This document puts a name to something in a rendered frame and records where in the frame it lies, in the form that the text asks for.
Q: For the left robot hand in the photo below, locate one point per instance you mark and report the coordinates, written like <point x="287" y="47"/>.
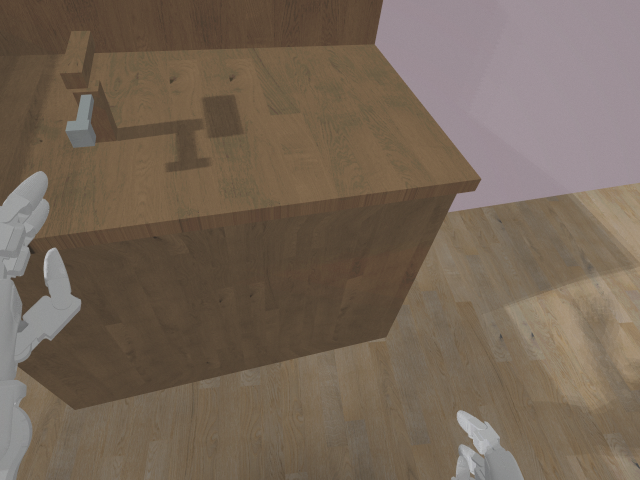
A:
<point x="22" y="215"/>

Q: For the tap lever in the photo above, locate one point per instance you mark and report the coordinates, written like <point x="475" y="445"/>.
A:
<point x="80" y="132"/>

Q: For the right robot hand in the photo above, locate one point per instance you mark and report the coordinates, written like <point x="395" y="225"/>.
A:
<point x="498" y="464"/>

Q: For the counter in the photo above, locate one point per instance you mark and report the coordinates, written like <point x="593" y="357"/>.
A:
<point x="264" y="185"/>

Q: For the left robot forearm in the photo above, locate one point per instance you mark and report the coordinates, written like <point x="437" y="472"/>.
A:
<point x="15" y="428"/>

